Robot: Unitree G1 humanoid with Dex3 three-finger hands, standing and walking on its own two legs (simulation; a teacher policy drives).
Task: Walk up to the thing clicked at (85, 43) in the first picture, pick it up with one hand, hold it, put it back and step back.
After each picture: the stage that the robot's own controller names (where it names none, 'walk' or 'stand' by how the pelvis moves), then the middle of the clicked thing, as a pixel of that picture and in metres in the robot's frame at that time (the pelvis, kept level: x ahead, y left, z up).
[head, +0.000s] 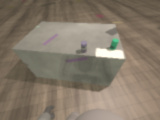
stand; (83, 47) +0.70 +0.13 -0.04
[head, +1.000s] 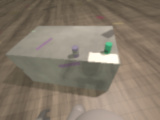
walk; (75, 51) +0.61 +0.22 -0.02
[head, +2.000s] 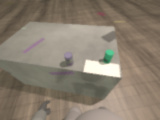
stand; (69, 59) +0.46 +0.22 -0.01
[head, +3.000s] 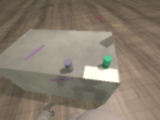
stand; (68, 66) +0.43 +0.22 -0.04
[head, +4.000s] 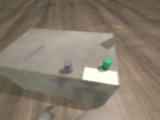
stand; (68, 67) +0.43 +0.22 -0.04
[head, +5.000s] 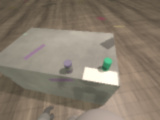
stand; (68, 66) +0.42 +0.23 -0.04
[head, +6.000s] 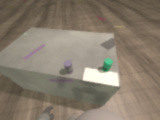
stand; (68, 67) +0.42 +0.22 -0.04
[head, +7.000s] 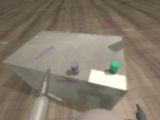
rise first; (75, 68) +0.42 +0.20 -0.04
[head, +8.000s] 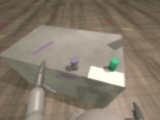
go down; (74, 64) +0.45 +0.19 -0.03
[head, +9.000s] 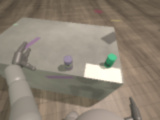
go down; (68, 63) +0.43 +0.18 -0.01
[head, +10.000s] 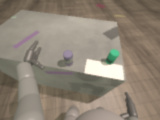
close in; (68, 58) +0.44 +0.18 +0.01
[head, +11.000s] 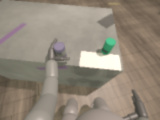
close; (60, 51) +0.46 +0.20 +0.05
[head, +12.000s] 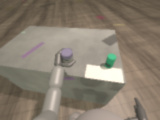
lift; (68, 58) +0.38 +0.17 +0.14
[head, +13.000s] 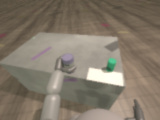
lift; (69, 63) +0.33 +0.17 +0.16
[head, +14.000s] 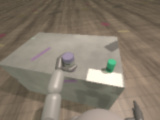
hold; (69, 62) +0.33 +0.16 +0.16
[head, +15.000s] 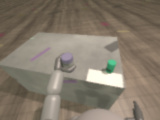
hold; (68, 63) +0.33 +0.17 +0.16
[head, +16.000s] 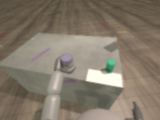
crouch; (68, 64) +0.33 +0.17 +0.15
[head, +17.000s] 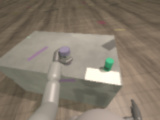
crouch; (65, 56) +0.39 +0.20 +0.15
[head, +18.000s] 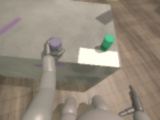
lower; (57, 47) +0.48 +0.21 +0.04
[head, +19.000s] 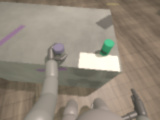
lower; (60, 52) +0.46 +0.20 +0.04
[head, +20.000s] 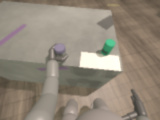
lower; (61, 52) +0.46 +0.19 +0.04
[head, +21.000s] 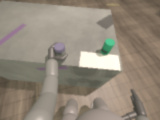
lower; (60, 52) +0.46 +0.20 +0.04
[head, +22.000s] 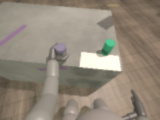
loosen; (61, 52) +0.46 +0.19 +0.05
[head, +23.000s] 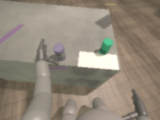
withdraw; (60, 52) +0.46 +0.19 +0.04
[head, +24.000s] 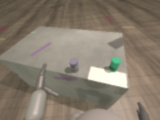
sink last; (74, 65) +0.42 +0.19 -0.01
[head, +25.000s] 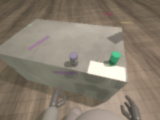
stand; (74, 59) +0.46 +0.18 +0.00
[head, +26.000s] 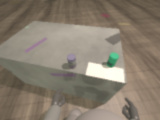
stand; (71, 61) +0.44 +0.19 +0.01
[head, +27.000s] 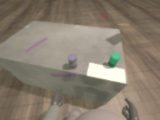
stand; (72, 62) +0.44 +0.18 +0.01
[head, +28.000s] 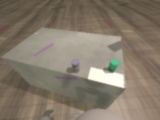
stand; (75, 66) +0.45 +0.18 -0.04
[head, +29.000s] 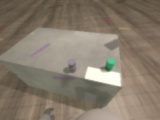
stand; (72, 66) +0.44 +0.20 -0.04
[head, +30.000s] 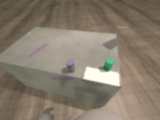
stand; (70, 66) +0.43 +0.21 -0.04
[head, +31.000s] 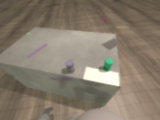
walk; (70, 66) +0.43 +0.21 -0.04
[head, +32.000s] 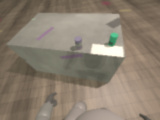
walk; (78, 43) +0.64 +0.19 -0.03
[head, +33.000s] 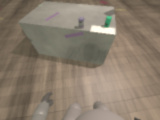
walk; (81, 22) +1.00 +0.19 -0.02
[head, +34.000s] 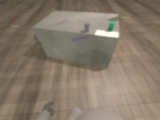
stand; (86, 27) +1.06 +0.16 -0.02
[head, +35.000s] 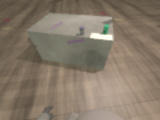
stand; (82, 30) +1.04 +0.19 -0.04
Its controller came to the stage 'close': yes
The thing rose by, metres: 0.20
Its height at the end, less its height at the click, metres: +0.00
